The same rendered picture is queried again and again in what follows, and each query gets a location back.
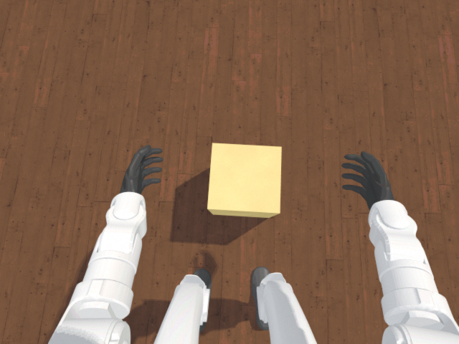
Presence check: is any robot right forearm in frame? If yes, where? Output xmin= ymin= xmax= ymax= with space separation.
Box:
xmin=368 ymin=200 xmax=459 ymax=335

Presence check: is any robot foot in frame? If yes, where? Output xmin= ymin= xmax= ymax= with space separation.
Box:
xmin=252 ymin=267 xmax=270 ymax=330
xmin=193 ymin=269 xmax=212 ymax=332

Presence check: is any right robot hand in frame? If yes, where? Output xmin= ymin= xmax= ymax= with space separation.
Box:
xmin=341 ymin=151 xmax=394 ymax=210

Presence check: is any robot left forearm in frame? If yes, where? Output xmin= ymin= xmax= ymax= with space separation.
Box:
xmin=48 ymin=192 xmax=147 ymax=344

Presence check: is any robot left foot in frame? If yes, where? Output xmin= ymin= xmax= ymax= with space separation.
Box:
xmin=193 ymin=269 xmax=212 ymax=332

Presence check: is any left robot hand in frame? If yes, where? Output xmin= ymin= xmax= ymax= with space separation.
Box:
xmin=120 ymin=145 xmax=163 ymax=195

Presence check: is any robot right upper arm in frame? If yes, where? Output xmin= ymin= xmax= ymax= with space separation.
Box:
xmin=382 ymin=323 xmax=459 ymax=344

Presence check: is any robot left upper arm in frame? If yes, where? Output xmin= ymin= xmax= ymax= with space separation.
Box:
xmin=50 ymin=317 xmax=131 ymax=344

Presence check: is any carton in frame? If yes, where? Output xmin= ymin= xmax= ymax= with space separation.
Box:
xmin=207 ymin=143 xmax=282 ymax=218

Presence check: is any robot right foot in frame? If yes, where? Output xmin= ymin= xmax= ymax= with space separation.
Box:
xmin=252 ymin=267 xmax=270 ymax=330

